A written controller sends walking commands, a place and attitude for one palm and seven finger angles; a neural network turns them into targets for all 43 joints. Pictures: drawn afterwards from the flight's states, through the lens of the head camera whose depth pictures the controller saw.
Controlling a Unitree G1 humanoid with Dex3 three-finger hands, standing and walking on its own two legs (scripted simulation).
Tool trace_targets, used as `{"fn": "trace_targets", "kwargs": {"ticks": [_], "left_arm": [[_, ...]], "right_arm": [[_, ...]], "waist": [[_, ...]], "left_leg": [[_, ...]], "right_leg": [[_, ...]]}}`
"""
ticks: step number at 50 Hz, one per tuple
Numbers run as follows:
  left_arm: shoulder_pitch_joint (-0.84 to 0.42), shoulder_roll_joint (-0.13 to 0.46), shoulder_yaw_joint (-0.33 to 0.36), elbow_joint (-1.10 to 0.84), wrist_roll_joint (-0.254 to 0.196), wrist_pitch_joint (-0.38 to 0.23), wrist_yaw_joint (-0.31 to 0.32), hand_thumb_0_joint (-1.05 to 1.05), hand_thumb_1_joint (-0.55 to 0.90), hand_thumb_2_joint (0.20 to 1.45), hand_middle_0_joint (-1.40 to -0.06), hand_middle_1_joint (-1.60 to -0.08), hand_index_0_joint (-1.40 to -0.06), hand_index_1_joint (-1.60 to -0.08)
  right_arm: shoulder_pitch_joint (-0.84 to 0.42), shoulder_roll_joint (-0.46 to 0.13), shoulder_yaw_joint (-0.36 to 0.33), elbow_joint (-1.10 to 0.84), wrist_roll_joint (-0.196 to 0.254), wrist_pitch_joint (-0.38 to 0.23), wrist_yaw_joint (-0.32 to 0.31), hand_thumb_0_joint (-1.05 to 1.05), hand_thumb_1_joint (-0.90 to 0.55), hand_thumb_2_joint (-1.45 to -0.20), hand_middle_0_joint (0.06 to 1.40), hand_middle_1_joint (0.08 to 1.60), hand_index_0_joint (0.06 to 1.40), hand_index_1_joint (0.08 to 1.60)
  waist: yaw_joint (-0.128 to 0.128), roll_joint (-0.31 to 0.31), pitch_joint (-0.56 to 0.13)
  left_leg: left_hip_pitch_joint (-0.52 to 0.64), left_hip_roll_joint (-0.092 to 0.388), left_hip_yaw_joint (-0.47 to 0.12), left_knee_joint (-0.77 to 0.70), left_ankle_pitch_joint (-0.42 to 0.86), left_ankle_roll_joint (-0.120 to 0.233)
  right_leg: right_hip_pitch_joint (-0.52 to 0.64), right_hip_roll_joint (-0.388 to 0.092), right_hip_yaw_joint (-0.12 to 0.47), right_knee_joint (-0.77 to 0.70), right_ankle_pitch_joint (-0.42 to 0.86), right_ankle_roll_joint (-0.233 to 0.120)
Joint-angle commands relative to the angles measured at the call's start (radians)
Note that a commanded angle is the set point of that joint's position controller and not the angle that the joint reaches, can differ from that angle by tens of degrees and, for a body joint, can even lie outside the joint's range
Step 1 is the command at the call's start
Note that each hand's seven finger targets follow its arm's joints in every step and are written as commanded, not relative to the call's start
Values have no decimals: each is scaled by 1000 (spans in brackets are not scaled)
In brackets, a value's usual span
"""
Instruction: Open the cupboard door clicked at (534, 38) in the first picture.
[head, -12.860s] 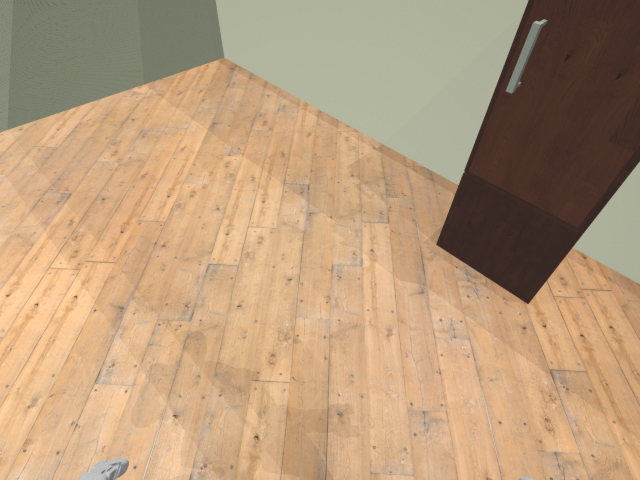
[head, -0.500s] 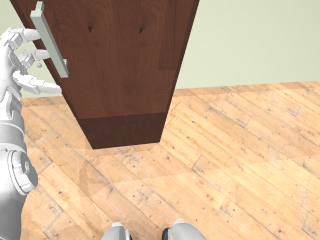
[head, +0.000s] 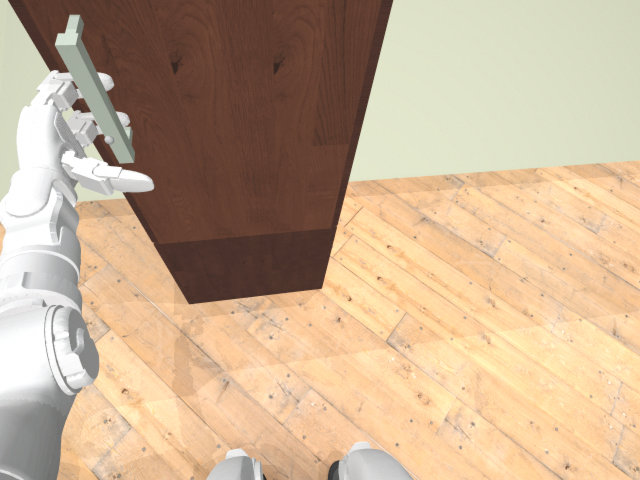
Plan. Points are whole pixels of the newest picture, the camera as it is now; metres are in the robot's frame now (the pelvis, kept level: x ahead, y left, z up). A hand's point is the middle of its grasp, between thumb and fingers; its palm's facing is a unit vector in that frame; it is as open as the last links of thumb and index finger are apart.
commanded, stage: slide the fingers in behind the handle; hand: left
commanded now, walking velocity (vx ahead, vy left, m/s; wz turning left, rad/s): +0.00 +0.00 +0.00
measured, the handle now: (103, 97) +0.56 +0.23 +0.11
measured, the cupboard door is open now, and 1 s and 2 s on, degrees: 0 0 17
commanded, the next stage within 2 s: close the thumb around the handle in 0.60 s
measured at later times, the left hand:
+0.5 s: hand (126, 135) +0.51 +0.20 +0.10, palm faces +0.08 -1.00 -0.01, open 14.0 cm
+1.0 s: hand (120, 139) +0.50 +0.21 +0.09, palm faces +0.08 -1.00 +0.01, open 11.4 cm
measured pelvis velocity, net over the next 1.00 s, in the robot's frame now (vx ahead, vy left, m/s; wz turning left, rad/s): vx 0.00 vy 0.00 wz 0.00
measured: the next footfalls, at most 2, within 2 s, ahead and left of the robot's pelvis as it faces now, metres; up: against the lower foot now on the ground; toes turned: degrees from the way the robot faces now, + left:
none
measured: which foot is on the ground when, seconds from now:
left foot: down 0.00-1.00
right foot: down 0.00-1.00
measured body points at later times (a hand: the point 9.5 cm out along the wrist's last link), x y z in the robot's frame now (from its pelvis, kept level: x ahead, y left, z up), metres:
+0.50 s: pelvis +0.00 -0.01 +0.00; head +0.11 +0.01 +0.43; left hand +0.50 +0.25 +0.10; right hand -0.01 -0.27 -0.11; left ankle +0.00 +0.09 -0.69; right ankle +0.00 -0.12 -0.69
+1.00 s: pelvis +0.00 +0.00 +0.00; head +0.11 +0.02 +0.44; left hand +0.49 +0.26 +0.10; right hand +0.00 -0.27 -0.11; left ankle +0.00 +0.09 -0.69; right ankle +0.00 -0.12 -0.69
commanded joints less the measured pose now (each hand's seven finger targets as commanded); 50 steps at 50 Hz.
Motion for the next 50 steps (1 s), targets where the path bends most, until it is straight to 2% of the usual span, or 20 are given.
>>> {"fn": "trace_targets", "kwargs": {"ticks": [1,6,7,9,10,12,13,16,19,22,26,30,35,36,37,39,40,43,46,50], "left_arm": [[-509,187,-30,-216,-6,-78,18,0,-500,300,-300,-1200,-300,-1200],[-516,233,8,-193,6,-78,48,0,-500,300,-300,-1200,-300,-1200],[-494,267,45,-195,5,-83,54,0,-500,300,-300,-1200,-300,-1200],[-485,245,18,-214,18,-90,60,0,-500,300,-300,-1200,-300,-1200],[-494,187,-32,-222,22,-92,55,0,-500,300,-300,-1200,-300,-1200],[-490,181,-28,-213,18,-95,54,0,-500,300,-300,-1200,-300,-1200],[-493,228,7,-221,14,-96,55,0,-500,300,-300,-1200,-300,-1200],[-485,225,5,-183,2,-77,48,0,-500,300,-300,-1200,-300,-1200],[-517,206,-21,-195,14,-85,47,0,-500,300,-300,-1200,-300,-1200],[-484,237,11,-197,10,-95,48,0,-500,300,-300,-1200,-300,-1200],[-499,190,-21,-201,-1,-94,42,0,-500,300,-300,-1200,-300,-1200],[-465,212,4,-210,-1,-94,45,0,-500,300,-300,-1200,-300,-1200],[-460,234,11,-192,3,-88,42,0,-500,300,-300,-1200,-300,-1200],[-467,219,-4,-184,5,-83,41,0,-444,324,-304,-1206,-304,-1206],[-482,240,15,-201,6,-89,43,0,-388,348,-308,-1212,-308,-1212],[-494,226,0,-214,5,-93,43,0,-276,396,-316,-1224,-316,-1224],[-474,239,21,-224,-1,-97,43,0,-220,420,-320,-1230,-320,-1230],[-449,238,28,-230,-9,-106,37,0,-52,492,-332,-1248,-332,-1248],[-449,225,10,-193,-7,-90,32,0,116,564,-344,-1266,-344,-1266],[-475,223,-1,-194,-3,-81,33,0,340,660,-360,-1290,-360,-1290]], "right_arm": [[157,-183,-75,-32,-6,-24,-7,0,-900,-900,200,300,200,300],[162,-186,-72,-31,-11,-30,-5,0,-900,-900,200,300,200,300],[169,-190,-72,-37,-14,-31,-6,0,-900,-900,200,300,200,300],[160,-182,-71,-45,-11,-31,-2,0,-900,-900,200,300,200,300],[153,-175,-70,-45,-11,-32,1,0,-900,-900,200,300,200,300],[163,-180,-73,-39,-13,-32,4,0,-900,-900,200,300,200,300],[165,-187,-76,-36,-11,-28,1,0,-900,-900,200,300,200,300],[155,-186,-71,-42,-6,-28,-3,0,-900,-900,200,300,200,300],[154,-182,-71,-36,-7,-31,-5,0,-900,-900,200,300,200,300],[164,-186,-71,-38,-10,-31,-5,0,-900,-900,200,300,200,300],[158,-182,-73,-33,-8,-32,-2,0,-900,-900,200,300,200,300],[159,-184,-76,-36,-8,-30,-3,0,-900,-900,200,300,200,300],[155,-185,-71,-39,-6,-27,-6,0,-900,-900,200,300,200,300],[149,-182,-70,-40,-4,-27,-7,0,-900,-900,200,300,200,300],[155,-185,-71,-40,-7,-28,-9,0,-900,-900,200,300,200,300],[153,-183,-71,-38,-6,-29,-7,0,-900,-900,200,300,200,300],[153,-183,-74,-40,-7,-30,-7,0,-900,-900,200,300,200,300],[155,-182,-75,-41,-8,-29,-6,0,-900,-900,200,300,200,300],[146,-184,-71,-40,-5,-27,-6,0,-900,-900,200,300,200,300],[146,-185,-71,-41,-4,-26,-11,0,-900,-900,200,300,200,300]], "waist": [[-35,134,-405],[-25,114,-436],[-10,91,-463],[-8,125,-483],[-17,152,-471],[-25,120,-455],[-20,104,-466],[-22,80,-426],[-32,121,-415],[-16,110,-451],[-28,106,-439],[-12,100,-464],[-13,81,-427],[-17,98,-412],[-15,106,-422],[-18,126,-441],[-6,130,-463],[-2,109,-486],[-12,90,-423],[-21,100,-412]], "left_leg": [[384,-28,-104,-84,406,-9],[350,-34,-97,-81,393,-6],[344,-37,-98,-76,415,-3],[358,-38,-90,-76,438,-6],[370,-37,-89,-74,436,-8],[375,-34,-95,-70,442,-4],[370,-32,-94,-73,445,-5],[308,-40,-78,-85,373,0],[330,-40,-84,-83,372,-1],[340,-40,-86,-79,405,-1],[353,-38,-87,-80,410,-3],[351,-40,-81,-80,426,-2],[313,-43,-78,-86,396,2],[307,-44,-75,-87,380,1],[323,-44,-80,-83,405,2],[350,-41,-85,-84,414,-3],[359,-40,-83,-78,429,-3],[371,-38,-84,-74,479,-4],[326,-40,-80,-85,407,-2],[326,-39,-82,-86,387,-1]], "right_leg": [[59,40,34,-67,295,-6],[101,36,42,-59,308,-5],[130,37,44,-51,334,-7],[137,35,47,-49,359,-5],[114,35,45,-49,351,-6],[103,40,42,-53,350,-7],[124,39,44,-54,363,-5],[151,37,53,-68,345,-2],[116,36,52,-67,328,-4],[143,37,53,-60,355,-8],[124,38,49,-64,352,-4],[154,37,51,-62,379,-5],[162,35,55,-66,368,-3],[155,34,55,-67,357,-3],[151,34,53,-62,368,-7],[137,35,51,-63,362,-5],[147,36,53,-60,372,-6],[164,38,50,-52,415,-5],[152,36,49,-64,367,-3],[129,35,49,-67,343,-3]]}}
